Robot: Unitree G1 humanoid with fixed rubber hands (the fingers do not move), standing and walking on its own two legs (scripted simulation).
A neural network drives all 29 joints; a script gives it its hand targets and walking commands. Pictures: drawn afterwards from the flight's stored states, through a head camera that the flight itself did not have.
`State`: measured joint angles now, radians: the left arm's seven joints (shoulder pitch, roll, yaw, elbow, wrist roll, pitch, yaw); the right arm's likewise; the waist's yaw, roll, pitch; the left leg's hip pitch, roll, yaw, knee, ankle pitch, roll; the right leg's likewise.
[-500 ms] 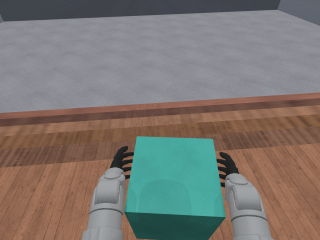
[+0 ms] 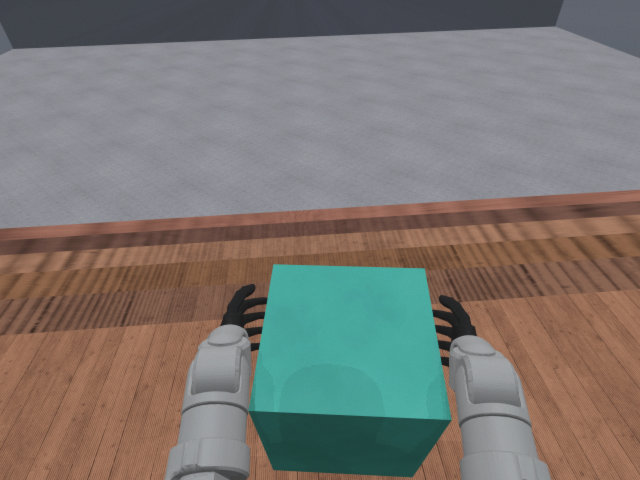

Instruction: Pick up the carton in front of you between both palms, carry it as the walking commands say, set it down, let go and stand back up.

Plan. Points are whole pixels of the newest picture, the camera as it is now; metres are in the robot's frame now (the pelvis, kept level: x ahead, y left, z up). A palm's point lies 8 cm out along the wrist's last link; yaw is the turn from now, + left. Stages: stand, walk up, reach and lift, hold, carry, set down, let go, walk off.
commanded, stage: hold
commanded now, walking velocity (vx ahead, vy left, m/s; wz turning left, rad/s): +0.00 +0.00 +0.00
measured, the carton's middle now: (345, 374) +0.30 +0.00 -0.03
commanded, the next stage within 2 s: carry in 0.48 s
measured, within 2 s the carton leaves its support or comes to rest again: neither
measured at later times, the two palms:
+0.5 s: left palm (234, 336) +0.30 +0.15 +0.06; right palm (461, 348) +0.29 -0.15 +0.05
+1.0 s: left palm (239, 264) +0.41 +0.16 +0.09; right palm (440, 268) +0.41 -0.13 +0.08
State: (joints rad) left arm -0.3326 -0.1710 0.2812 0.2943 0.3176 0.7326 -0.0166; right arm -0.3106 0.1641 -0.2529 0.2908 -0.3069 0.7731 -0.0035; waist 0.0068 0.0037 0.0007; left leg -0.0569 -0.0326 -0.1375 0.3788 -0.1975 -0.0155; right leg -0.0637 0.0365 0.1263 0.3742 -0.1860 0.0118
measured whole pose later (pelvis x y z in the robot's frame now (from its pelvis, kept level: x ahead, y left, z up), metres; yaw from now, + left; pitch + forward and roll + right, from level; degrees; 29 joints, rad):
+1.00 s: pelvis +0.16 +0.01 -0.01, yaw +2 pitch +6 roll +0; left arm -0.06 -0.13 0.04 -0.39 0.09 1.15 0.10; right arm -0.03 0.13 -0.09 -0.43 -0.07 1.19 -0.12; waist -0.01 0.00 -0.18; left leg -0.41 0.05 0.09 0.92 -0.50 0.01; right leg -0.26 -0.03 -0.20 0.44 -0.29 -0.04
